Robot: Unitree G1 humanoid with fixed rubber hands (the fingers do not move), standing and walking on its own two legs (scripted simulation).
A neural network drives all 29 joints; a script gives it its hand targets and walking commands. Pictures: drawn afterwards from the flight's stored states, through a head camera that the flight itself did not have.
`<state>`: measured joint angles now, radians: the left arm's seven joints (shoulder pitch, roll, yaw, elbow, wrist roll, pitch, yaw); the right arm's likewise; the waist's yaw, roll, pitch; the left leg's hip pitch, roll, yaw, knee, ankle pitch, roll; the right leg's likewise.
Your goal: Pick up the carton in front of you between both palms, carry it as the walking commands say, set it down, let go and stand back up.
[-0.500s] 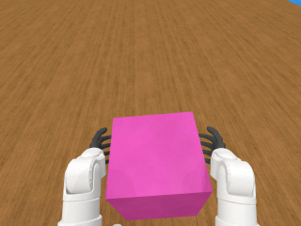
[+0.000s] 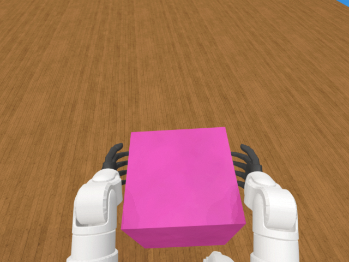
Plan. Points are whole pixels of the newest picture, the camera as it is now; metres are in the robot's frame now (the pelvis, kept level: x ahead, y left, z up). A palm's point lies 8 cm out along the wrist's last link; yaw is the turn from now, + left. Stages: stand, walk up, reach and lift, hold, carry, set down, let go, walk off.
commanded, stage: carry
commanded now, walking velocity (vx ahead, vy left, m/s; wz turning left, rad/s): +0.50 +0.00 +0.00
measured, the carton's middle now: (181, 193) +0.28 -0.01 -0.01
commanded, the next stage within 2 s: none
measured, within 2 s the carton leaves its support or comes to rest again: neither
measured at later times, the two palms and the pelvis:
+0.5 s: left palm (138, 77) +0.59 +0.12 +0.09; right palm (233, 78) +0.61 -0.17 +0.09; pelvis +0.33 -0.04 +0.00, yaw +3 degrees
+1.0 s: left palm (137, 36) +0.93 +0.17 +0.06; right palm (207, 37) +0.93 -0.13 +0.07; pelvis +0.66 +0.02 +0.00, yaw +0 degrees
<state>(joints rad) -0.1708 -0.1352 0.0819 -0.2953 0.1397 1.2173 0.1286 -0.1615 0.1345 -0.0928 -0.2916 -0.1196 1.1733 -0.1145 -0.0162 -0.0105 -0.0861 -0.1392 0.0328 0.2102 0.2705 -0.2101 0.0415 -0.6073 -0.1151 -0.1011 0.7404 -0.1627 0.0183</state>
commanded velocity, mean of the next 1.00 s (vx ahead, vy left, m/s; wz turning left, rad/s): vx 0.49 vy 0.00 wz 0.00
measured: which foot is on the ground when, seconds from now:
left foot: down 0.00-0.20, up 0.22-0.64, down 0.66-1.00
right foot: up 0.00-0.14, down 0.16-0.68, up 0.70-1.00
